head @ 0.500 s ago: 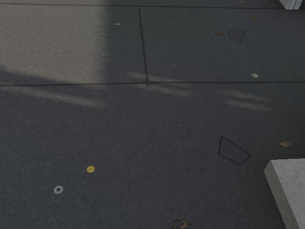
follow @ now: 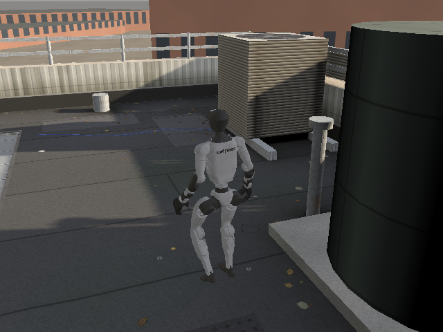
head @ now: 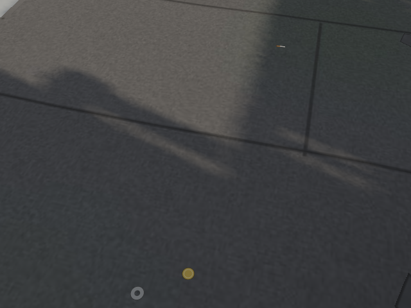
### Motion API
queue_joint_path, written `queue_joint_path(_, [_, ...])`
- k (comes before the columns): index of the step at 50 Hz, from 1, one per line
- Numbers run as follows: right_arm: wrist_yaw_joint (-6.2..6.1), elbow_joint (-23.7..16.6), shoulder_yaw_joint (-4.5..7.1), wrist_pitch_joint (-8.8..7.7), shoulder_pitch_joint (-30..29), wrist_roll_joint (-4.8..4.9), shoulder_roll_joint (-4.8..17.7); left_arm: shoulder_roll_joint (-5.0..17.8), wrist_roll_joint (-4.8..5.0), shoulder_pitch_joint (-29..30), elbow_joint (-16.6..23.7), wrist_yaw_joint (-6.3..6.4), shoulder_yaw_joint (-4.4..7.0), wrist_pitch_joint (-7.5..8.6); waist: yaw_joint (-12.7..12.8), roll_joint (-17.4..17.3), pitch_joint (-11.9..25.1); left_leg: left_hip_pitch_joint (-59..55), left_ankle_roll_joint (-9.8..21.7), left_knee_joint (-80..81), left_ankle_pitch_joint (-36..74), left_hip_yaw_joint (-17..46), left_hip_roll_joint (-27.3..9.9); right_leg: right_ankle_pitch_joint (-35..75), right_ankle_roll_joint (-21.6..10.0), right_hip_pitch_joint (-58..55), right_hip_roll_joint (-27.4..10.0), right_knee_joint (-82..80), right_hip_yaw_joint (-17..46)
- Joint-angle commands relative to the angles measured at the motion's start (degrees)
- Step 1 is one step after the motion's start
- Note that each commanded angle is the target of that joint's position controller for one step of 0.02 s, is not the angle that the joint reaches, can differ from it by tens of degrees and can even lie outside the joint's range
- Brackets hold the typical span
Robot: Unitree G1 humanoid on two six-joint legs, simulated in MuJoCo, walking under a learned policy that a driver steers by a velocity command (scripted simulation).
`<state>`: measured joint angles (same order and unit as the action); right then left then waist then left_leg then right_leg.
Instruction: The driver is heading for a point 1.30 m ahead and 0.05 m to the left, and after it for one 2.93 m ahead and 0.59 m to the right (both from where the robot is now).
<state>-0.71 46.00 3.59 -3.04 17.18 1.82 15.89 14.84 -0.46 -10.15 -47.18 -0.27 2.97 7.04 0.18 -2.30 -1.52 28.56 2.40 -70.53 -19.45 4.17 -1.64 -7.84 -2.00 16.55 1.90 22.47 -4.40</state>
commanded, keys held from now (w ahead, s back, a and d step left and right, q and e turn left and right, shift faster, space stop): w+q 0.14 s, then w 0.86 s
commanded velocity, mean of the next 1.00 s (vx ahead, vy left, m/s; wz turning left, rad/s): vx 0.50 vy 0.00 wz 0.22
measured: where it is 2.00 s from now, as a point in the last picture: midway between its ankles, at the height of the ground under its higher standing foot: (169, 160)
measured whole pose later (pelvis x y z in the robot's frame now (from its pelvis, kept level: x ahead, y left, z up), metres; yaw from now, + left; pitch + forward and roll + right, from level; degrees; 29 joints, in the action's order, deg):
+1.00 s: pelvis +0.56 +0.08 -0.01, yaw +11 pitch +2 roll +1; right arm -0.2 48.6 2.8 -4.6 19.5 1.4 15.9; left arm 15.2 0.4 -8.0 -46.8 -2.5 2.6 5.6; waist -0.5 -1.1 -1.4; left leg 18.5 2.2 -65.9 -24.3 3.4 -0.7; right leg -9.2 -3.5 24.5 1.0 31.2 -3.3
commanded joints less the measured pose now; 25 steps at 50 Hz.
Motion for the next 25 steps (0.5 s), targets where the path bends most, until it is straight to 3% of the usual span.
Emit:
queue_joint_path(1, [0.19,-4.8,0.38,0.57,1.9,0.05,0.8,5.3,0.26,-0.4,1.4,-0.34,1.4,1.09,-0.7,6.1,1.0,8.6,-0.1,1.6,2.9,2.1,-6.4,3.6,-10.3,-5.9,-16.7,-14.9,13.4])
queue_joint_path(4, [0.29,-7.5,0.3,0.78,-2.0,-0.64,1.3,7.8,0.26,-1.3,0.3,-0.28,2.27,1.18,-0.5,4.6,0.3,12.7,-0.8,8.1,9.3,2.3,-7.0,9.4,-11.1,-7.5,-17.5,-15.9,8.2])
queue_joint_path(8, [1.91,-10.0,-0.27,-0.2,-9.2,-0.59,0.9,9.3,0.54,-2.8,-0.4,-0.03,2.44,0.33,2.1,4.2,-0.5,10.7,-0.4,22.3,20.8,-1.0,-5.9,11.8,-9.0,-9.5,-15.5,-14.8,0.5])
queue_joint_path(11, [2.82,-12.3,-0.78,-0.39,-14.6,-0.46,0.3,10.7,1.47,-6.5,-1.9,-0.28,2.49,-0.48,4.1,4.2,-2.0,8.5,0.3,29.9,19.9,-3.7,-4.3,9.1,-8.4,-12.2,-16.4,-14.3,-0.5])
queue_joint_path(13, [3.22,-13.9,-0.67,-0.43,-16.9,-0.45,1.3,11.8,2.13,-8.1,-3.0,-0.39,2.7,-1.28,4.2,4.8,-3.2,8.9,1.4,33.2,15.1,-4.6,-3.3,10.0,-7.9,-16.2,-18.3,-12.9,0.0])
queue_joint_path(15, [3.41,-14.5,0.0,-0.54,-15.7,-0.77,3.0,12.9,2.56,-8.1,-3.6,-0.28,2.87,-2.19,2.1,6.4,-2.0,4.9,3.2,36.2,9.4,-6.7,-1.1,20.9,-6.9,-19.3,-19.3,-7.9,-0.7])
queue_joint_path(16, [3.33,-13.2,0.98,-0.64,-10.5,-1.03,4.6,13.3,2.61,-7.1,-3.8,-0.15,2.79,-2.65,-1.6,6.8,1.4,-3.6,4.5,39.1,10.5,-8.6,1.3,30.7,-5.7,-18.8,-18.1,-0.6,-2.8])
queue_joint_path(17, [2.9,-10.1,2.81,-0.55,-0.9,-1.02,7.7,11.9,2.13,-7.8,-3.8,0.11,2.15,-2.91,-6.0,5.9,7.1,-18.0,5.9,40.4,12.9,-9.7,4.1,35.9,-4.0,-14.4,-15.4,11.1,-5.4])
queue_joint_path(18, [1.79,-8.2,4.68,-0.11,9.8,-1.12,13.2,9.0,0.4,-7.9,-2.0,0.26,0.79,-2.59,-9.9,-1.4,14.7,-36.5,9.5,38.9,16.3,4.3,-6.2,18.9,-1.1,0.0,-12.5,30.6,-6.9])
queue_joint_path(19, [1.74,-8.1,4.89,-0.2,9.5,-1.27,18.0,2.1,0.14,-14.0,-0.7,-0.55,-1.34,-1.03,-3.7,-14.9,21.6,-50.2,19.0,47.6,6.1,34.6,-19.7,-24.6,1.6,20.8,-2.1,49.2,-1.0])
queue_joint_path(20, [2.1,-8.6,3.36,-0.82,10.5,-1.38,12.0,8.3,2.43,-9.5,-1.6,-1.05,0.1,0.3,-7.2,-6.9,22.7,-49.3,18.2,52.0,4.9,38.0,-20.5,-25.3,0.7,26.0,-3.6,55.5,8.3])
queue_joint_path(21, [2.28,-8.3,2.59,-1.27,7.4,-1.64,9.9,9.5,3.82,-4.7,0.5,-1.18,0.63,0.71,-6.5,-5.5,14.3,-43.1,15.6,52.0,11.0,28.1,-18.5,-20.2,-0.1,29.9,-6.1,55.6,7.4])
queue_joint_path(22, [2.37,-8.7,2.06,-1.44,3.0,-1.34,8.2,8.6,2.91,-2.9,0.7,-0.75,0.37,0.72,-4.4,-1.6,10.4,-35.1,13.8,52.2,17.0,20.7,-15.9,-14.9,-0.3,28.0,-8.7,52.0,7.1])
queue_joint_path(23, [2.55,-9.1,1.56,-1.55,-0.6,-1.53,6.4,8.3,1.75,-2.4,0.5,-0.48,0.64,0.39,-2.4,-0.8,7.6,-28.3,12.8,53.7,20.8,15.7,-13.7,-11.7,-0.1,25.0,-10.3,48.3,7.2])
queue_joint_path(24, [2.59,-9.4,1.11,-1.81,-2.4,-1.92,4.9,7.9,1.58,-4.0,0.1,-0.57,0.79,-0.39,-0.4,-1.6,7.0,-24.2,12.3,55.8,21.8,12.8,-12.2,-9.3,0.1,21.3,-11.4,46.4,7.9])
queue_joint_path(25, [2.6,-9.1,1.14,-2.22,-2.8,-1.94,4.7,6.8,1.6,-5.2,-0.2,-0.64,0.72,-1.15,0.6,-1.7,6.7,-22.0,12.6,57.8,22.3,11.5,-11.7,-7.8,0.4,19.3,-11.4,45.1,7.7])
